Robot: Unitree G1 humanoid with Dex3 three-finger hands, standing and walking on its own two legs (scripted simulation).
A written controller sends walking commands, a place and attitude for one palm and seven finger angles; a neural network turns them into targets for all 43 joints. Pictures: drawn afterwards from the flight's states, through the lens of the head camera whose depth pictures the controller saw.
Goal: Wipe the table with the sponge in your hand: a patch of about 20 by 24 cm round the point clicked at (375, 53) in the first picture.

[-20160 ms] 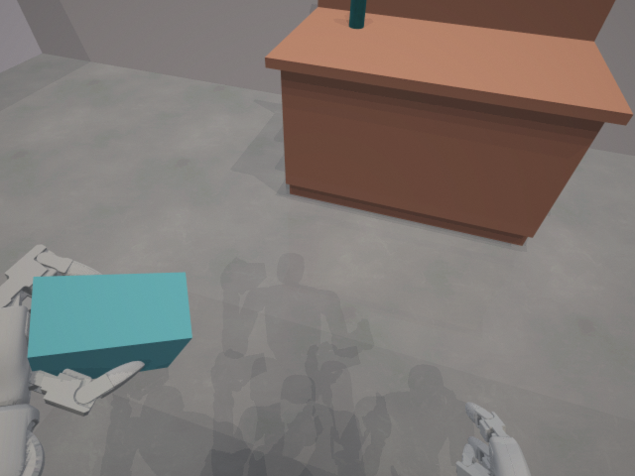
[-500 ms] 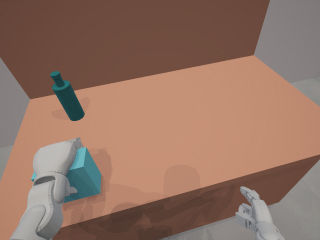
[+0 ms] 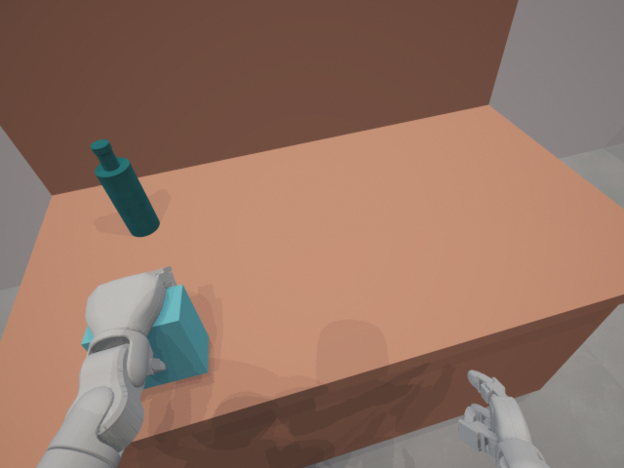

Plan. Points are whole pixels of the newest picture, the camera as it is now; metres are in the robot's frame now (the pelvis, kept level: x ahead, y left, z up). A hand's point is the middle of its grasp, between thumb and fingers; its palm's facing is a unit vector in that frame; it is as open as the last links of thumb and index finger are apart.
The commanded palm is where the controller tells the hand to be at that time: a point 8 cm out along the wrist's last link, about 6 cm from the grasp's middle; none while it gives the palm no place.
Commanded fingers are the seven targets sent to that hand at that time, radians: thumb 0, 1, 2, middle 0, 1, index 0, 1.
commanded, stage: move the sponge above the wiping area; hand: left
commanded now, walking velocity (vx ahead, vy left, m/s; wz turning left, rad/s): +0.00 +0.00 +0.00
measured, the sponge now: (158, 348) +0.25 +0.27 +0.00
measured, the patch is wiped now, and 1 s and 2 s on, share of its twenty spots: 0.00 0.00 0.00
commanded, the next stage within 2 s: lower the sponge onto the table in 0.54 s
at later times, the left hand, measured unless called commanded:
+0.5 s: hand (151, 326) +0.26 +0.26 +0.05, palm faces -0.05 -0.10 -0.99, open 10.6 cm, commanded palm +0.23 +0.26 +0.11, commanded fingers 0.00 0.10 1.30 -1.20 -1.60 -1.20 -1.60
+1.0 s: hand (150, 324) +0.26 +0.27 +0.05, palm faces -0.02 -0.09 -1.00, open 10.6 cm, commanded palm +0.23 +0.27 +0.11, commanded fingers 0.00 0.10 1.30 -1.20 -1.60 -1.20 -1.60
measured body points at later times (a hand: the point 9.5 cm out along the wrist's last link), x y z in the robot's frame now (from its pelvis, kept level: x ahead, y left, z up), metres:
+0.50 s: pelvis +0.00 -0.01 +0.00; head +0.00 -0.04 +0.45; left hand +0.26 +0.27 +0.10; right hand +0.25 -0.21 -0.09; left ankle +0.01 +0.11 -0.74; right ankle +0.01 -0.10 -0.74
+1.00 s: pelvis +0.00 +0.00 +0.00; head +0.00 -0.04 +0.45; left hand +0.26 +0.27 +0.10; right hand +0.24 -0.21 -0.09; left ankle +0.01 +0.11 -0.74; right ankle +0.01 -0.10 -0.74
